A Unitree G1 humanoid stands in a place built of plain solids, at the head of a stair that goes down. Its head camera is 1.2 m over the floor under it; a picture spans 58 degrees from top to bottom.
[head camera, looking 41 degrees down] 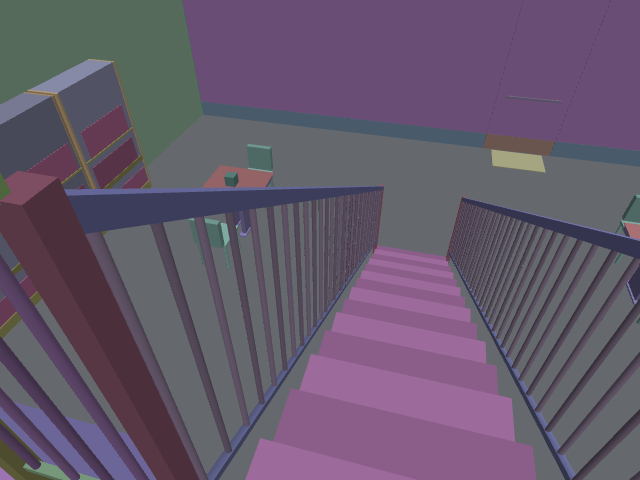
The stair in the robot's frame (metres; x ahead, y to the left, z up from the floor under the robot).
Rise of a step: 0.19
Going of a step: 0.30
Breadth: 0.92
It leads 14 degrees to the right of straight ahead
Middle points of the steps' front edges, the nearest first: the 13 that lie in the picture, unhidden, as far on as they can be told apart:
0.81 -0.33 -0.39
1.10 -0.40 -0.58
1.39 -0.48 -0.78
1.68 -0.55 -0.97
1.97 -0.63 -1.16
2.26 -0.70 -1.36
2.55 -0.78 -1.55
2.84 -0.85 -1.75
3.13 -0.92 -1.94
3.42 -1.00 -2.13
3.71 -1.07 -2.33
3.99 -1.15 -2.52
4.28 -1.22 -2.72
